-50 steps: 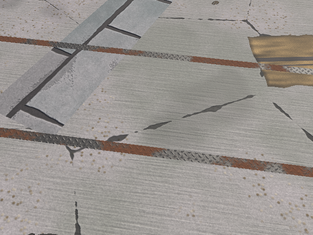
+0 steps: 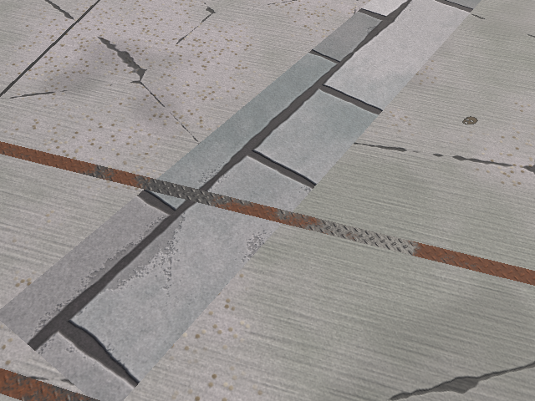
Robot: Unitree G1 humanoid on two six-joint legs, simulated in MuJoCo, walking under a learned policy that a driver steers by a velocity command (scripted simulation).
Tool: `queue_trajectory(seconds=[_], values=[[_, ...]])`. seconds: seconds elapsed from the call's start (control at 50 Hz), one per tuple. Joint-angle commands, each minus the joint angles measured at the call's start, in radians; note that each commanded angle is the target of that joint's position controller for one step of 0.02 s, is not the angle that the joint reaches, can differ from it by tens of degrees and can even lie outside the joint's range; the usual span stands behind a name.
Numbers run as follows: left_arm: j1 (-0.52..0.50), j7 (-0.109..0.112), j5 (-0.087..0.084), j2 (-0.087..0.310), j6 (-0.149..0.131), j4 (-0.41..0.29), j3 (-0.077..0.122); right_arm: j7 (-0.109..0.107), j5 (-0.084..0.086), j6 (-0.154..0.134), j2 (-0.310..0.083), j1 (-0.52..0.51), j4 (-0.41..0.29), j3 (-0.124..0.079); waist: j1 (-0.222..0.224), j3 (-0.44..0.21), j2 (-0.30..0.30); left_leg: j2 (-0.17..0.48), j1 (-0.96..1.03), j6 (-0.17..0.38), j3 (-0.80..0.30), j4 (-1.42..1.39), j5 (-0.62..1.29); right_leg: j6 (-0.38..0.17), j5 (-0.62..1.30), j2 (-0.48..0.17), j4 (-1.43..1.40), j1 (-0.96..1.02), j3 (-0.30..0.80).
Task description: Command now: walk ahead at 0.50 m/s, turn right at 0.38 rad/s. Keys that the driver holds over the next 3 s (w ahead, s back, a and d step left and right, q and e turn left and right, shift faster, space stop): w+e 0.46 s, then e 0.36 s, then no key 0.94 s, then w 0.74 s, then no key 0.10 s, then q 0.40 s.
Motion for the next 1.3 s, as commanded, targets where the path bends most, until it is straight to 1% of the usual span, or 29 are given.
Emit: queue_trajectory(seconds=[0.02,0.16,0.2,0.24,0.26,0.28,0.3,0.32,0.36,0.38,0.44,0.54,0.62,0.68,0.7,0.72,0.74,0.76,0.78,0.84,0.92,1.0,1.06,1.08,1.12,1.14,1.16,1.22,1.3], values=[[-0.027,-0.014,0.004,0.024,-0.011,-0.063,0.001,-0.013,0.003,-0.019,-0.143,-0.083,-0.062,-0.032,0.019,0.034,0.102,0.264,-0.038,0.112,-0.067,-0.138,0.299,-0.002,0.165,-0.013,-0.147,0.014,-0.009],[-0.208,-0.058,0.004,0.012,-0.013,-0.175,-0.009,-0.027,0.028,0.028,-0.190,0.013,0.004,-0.048,-0.034,0.077,0.090,0.332,0.185,0.082,0.018,-0.036,0.501,-0.069,0.053,0.022,-0.334,-0.034,-0.120],[-0.165,-0.064,0.004,0.041,-0.007,-0.187,0.007,-0.038,0.031,0.044,-0.219,-0.004,-0.002,-0.056,0.008,0.017,0.132,0.331,0.214,0.059,0.049,0.092,0.836,-0.107,-0.051,0.084,-0.333,0.079,-0.184],[0.051,-0.054,0.002,0.113,-0.001,-0.147,0.050,-0.050,0.034,0.059,-0.234,-0.030,-0.012,-0.058,0.136,-0.110,0.139,0.296,0.138,0.022,0.083,0.402,0.985,-0.166,-0.060,0.160,-0.385,0.386,-0.209],[0.216,-0.034,0.001,0.185,0.009,-0.111,0.083,-0.055,0.026,0.052,-0.213,-0.027,-0.027,-0.047,0.214,-0.200,0.067,0.255,-0.084,-0.018,0.083,0.682,0.734,-0.219,-0.027,0.092,-0.425,0.695,-0.062],[0.208,-0.022,-0.005,0.290,0.007,-0.114,0.098,-0.034,-0.010,0.024,-0.058,0.073,-0.079,0.001,0.096,-0.275,-0.198,0.041,-0.559,-0.087,0.024,1.047,-0.275,-0.404,-0.129,-0.176,-0.477,1.046,0.492],[0.240,-0.022,0.001,0.220,-0.005,-0.139,0.077,-0.015,0.018,-0.019,-0.123,-0.003,-0.086,-0.003,0.161,-0.415,-0.096,0.007,-0.680,-0.077,-0.215,1.175,-0.398,-0.461,-0.224,-0.249,-0.615,1.127,0.753],[0.207,-0.022,0.010,0.170,-0.015,-0.132,0.063,-0.004,0.056,-0.041,-0.170,-0.107,-0.122,-0.016,0.177,-0.275,-0.046,0.064,-0.755,-0.056,-0.237,1.151,-0.304,-0.401,-0.175,-0.216,-0.645,1.038,0.597],[0.080,-0.020,0.006,0.119,-0.020,-0.149,0.048,-0.014,0.026,-0.053,-0.159,-0.139,-0.124,-0.014,0.089,-0.107,0.066,0.137,-0.679,-0.054,-0.216,0.966,-0.174,-0.336,0.014,-0.129,-0.660,0.748,0.380],[0.041,-0.016,0.017,0.092,-0.021,-0.167,0.038,-0.015,0.013,-0.043,-0.168,-0.122,-0.120,-0.022,0.054,-0.085,0.049,0.157,-0.607,-0.063,-0.221,0.922,-0.142,-0.328,0.103,-0.100,-0.684,0.653,0.324],[0.027,-0.004,0.014,0.107,-0.024,-0.167,0.042,-0.017,0.000,-0.010,-0.135,-0.098,-0.119,-0.017,0.020,-0.057,0.030,0.159,-0.539,-0.113,-0.192,0.804,-0.101,-0.335,0.220,-0.068,-0.725,0.503,0.245],[0.080,0.029,0.007,0.154,0.005,-0.134,0.059,-0.016,-0.004,-0.005,-0.082,-0.272,-0.162,0.006,0.078,-0.035,-0.017,0.056,-0.404,-0.147,-0.140,0.420,0.217,-0.232,0.367,0.048,-0.649,0.372,0.102],[0.120,0.042,-0.001,0.141,0.033,-0.115,0.059,-0.004,0.014,-0.004,-0.121,-0.313,-0.177,-0.011,0.087,-0.076,-0.053,0.012,-0.348,-0.128,-0.195,0.271,0.246,-0.183,0.239,0.022,-0.547,0.465,0.225],[0.048,0.051,0.002,0.112,0.041,-0.146,0.054,-0.005,0.003,-0.016,-0.156,-0.212,-0.153,-0.033,0.014,-0.105,-0.071,0.042,-0.235,-0.073,-0.207,0.163,0.285,-0.130,0.191,0.041,-0.380,0.507,0.289],[0.057,0.048,0.012,0.062,0.037,-0.165,0.038,-0.013,-0.014,-0.020,-0.193,-0.152,-0.153,-0.041,-0.001,-0.194,-0.001,0.156,-0.056,-0.022,-0.278,0.167,0.478,-0.088,0.064,0.103,-0.208,0.453,0.242],[0.221,0.044,0.028,-0.009,0.034,-0.157,0.018,-0.021,-0.036,-0.009,-0.233,-0.129,-0.165,-0.042,0.070,-0.305,0.247,0.418,0.232,0.120,-0.533,0.234,0.883,-0.024,-0.572,0.224,0.063,0.229,0.139],[0.333,0.037,0.006,0.072,0.035,-0.151,0.022,-0.015,-0.009,0.014,-0.227,-0.089,-0.144,-0.050,0.081,-0.411,0.372,0.556,0.311,0.244,-0.794,0.197,0.672,0.008,-0.667,0.196,0.267,0.098,0.092],[0.270,0.041,-0.005,0.148,0.050,-0.130,0.046,-0.018,0.001,0.027,-0.164,-0.137,-0.173,-0.035,0.054,-0.327,0.238,0.486,0.230,0.216,-0.725,0.155,0.449,0.042,-0.570,0.144,0.357,0.051,0.092],[0.169,0.047,-0.005,0.173,0.069,-0.145,0.056,-0.024,0.000,0.042,-0.124,-0.176,-0.182,-0.022,0.034,-0.238,0.171,0.422,0.136,0.169,-0.582,0.136,0.320,0.059,-0.491,0.119,0.372,0.028,0.050],[0.114,0.055,0.000,0.115,0.109,-0.168,0.050,-0.032,-0.013,0.068,-0.126,-0.258,-0.171,-0.016,0.063,-0.087,0.191,0.289,-0.155,0.135,-0.352,0.045,0.199,0.072,-0.392,0.075,0.266,0.138,-0.016],[0.104,0.053,0.020,0.045,0.098,-0.172,0.024,-0.031,-0.004,0.069,-0.134,-0.256,-0.139,-0.022,0.060,-0.134,0.195,0.298,-0.150,0.183,-0.267,0.042,0.341,0.060,-0.375,0.070,0.039,0.256,-0.049],[0.060,0.034,0.022,0.057,0.096,-0.175,0.017,-0.024,0.015,0.084,-0.163,-0.253,-0.114,-0.029,0.039,-0.144,0.207,0.321,-0.152,0.191,-0.264,0.036,0.225,0.029,-0.292,0.067,-0.175,0.365,-0.072],[0.093,0.019,0.029,0.051,0.093,-0.149,0.017,-0.018,0.034,0.093,-0.155,-0.261,-0.089,-0.020,0.076,-0.113,0.189,0.291,-0.220,0.138,-0.241,0.079,0.072,-0.022,-0.140,0.095,-0.444,0.517,-0.113],[0.089,0.019,0.037,0.064,0.092,-0.153,0.018,-0.015,0.037,0.092,-0.127,-0.218,-0.065,-0.010,0.077,-0.101,0.165,0.261,-0.272,0.076,-0.221,0.105,0.002,-0.052,-0.087,0.080,-0.533,0.588,-0.078],[0.000,0.028,0.054,0.155,0.092,-0.183,0.024,-0.006,-0.003,0.079,-0.036,-0.159,-0.074,0.018,-0.013,-0.082,-0.178,0.085,-0.335,-0.085,-0.060,0.279,-0.214,-0.213,-0.055,-0.199,-0.646,0.500,0.239],[-0.053,0.024,0.061,0.103,0.078,-0.197,0.013,-0.014,-0.008,0.081,-0.095,-0.219,-0.068,0.006,0.032,-0.048,-0.132,0.096,-0.246,-0.100,-0.105,0.327,-0.183,-0.228,-0.196,-0.168,-0.680,0.389,0.225],[-0.079,0.021,0.066,0.070,0.064,-0.187,0.002,-0.014,-0.002,0.082,-0.098,-0.227,-0.063,0.002,0.016,-0.033,-0.122,0.092,-0.218,-0.097,-0.110,0.295,-0.110,-0.186,-0.259,-0.116,-0.674,0.378,0.177],[-0.054,0.016,0.052,0.050,0.038,-0.157,-0.007,-0.018,-0.013,0.087,-0.108,-0.206,-0.030,0.004,0.019,-0.026,-0.107,0.112,-0.141,-0.107,-0.136,0.191,0.066,-0.105,-0.200,-0.040,-0.627,0.396,0.101],[-0.014,0.016,0.052,0.046,0.042,-0.136,-0.012,-0.011,0.001,0.080,-0.114,-0.192,0.014,0.004,0.032,0.007,0.018,0.120,-0.149,-0.085,-0.140,0.166,0.048,-0.076,-0.221,0.004,-0.598,0.408,0.062]])
Next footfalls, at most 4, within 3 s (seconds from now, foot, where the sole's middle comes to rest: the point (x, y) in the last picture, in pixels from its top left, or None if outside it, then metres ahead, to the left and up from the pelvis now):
0.26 right None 0.30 -0.14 -0.78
0.70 left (275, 361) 0.60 -0.04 -0.78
1.10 right None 0.42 -0.21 -0.78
2.54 right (414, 284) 0.82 -0.45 -0.78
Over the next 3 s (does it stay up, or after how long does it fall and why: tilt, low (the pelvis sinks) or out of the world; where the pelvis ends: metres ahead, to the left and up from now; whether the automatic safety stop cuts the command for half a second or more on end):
stays up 0.86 -0.34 -0.01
